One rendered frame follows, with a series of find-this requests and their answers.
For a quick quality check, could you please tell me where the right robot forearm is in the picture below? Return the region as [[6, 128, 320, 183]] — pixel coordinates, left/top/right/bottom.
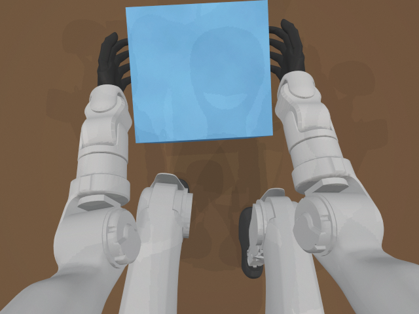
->
[[275, 71, 384, 226]]

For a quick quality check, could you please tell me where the right robot upper arm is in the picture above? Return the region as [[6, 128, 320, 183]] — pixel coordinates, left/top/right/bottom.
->
[[293, 192, 419, 314]]

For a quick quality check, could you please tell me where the robot right shin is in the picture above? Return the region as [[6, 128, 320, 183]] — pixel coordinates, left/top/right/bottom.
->
[[247, 188, 298, 266]]

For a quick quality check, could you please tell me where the robot left hand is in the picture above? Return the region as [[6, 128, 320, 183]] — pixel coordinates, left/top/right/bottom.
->
[[97, 32, 131, 91]]

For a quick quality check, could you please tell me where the robot right hand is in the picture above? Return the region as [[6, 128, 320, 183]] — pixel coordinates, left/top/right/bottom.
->
[[268, 19, 305, 82]]

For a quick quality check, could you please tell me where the left robot forearm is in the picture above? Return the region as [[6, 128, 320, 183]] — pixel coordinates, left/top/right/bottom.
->
[[54, 84, 132, 263]]

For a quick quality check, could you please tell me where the left robot upper arm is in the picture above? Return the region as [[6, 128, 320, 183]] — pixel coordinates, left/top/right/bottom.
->
[[0, 206, 141, 314]]

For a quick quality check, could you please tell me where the robot shin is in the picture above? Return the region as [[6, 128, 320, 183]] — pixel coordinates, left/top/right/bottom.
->
[[247, 188, 298, 266], [136, 173, 185, 221]]

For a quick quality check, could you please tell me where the carton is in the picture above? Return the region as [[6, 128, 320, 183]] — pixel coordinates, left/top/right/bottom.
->
[[126, 0, 273, 143]]

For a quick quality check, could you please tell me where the robot left shin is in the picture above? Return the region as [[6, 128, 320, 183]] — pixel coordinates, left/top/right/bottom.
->
[[136, 173, 185, 221]]

